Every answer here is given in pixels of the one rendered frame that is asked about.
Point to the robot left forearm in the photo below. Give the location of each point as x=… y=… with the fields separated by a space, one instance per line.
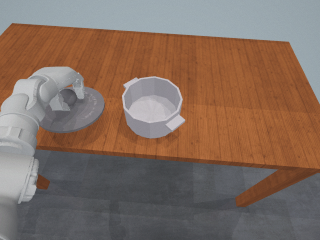
x=22 y=112

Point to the left robot upper arm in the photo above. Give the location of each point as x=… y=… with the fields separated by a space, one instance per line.
x=18 y=183

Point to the table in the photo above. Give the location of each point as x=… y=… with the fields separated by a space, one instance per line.
x=246 y=102

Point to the robot left hand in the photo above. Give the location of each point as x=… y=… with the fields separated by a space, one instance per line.
x=63 y=77

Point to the knob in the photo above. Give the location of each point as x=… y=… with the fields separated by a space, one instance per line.
x=69 y=95

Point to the lid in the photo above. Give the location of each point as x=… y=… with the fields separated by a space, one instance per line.
x=81 y=115

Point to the pot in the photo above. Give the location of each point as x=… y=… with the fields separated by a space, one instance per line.
x=152 y=106

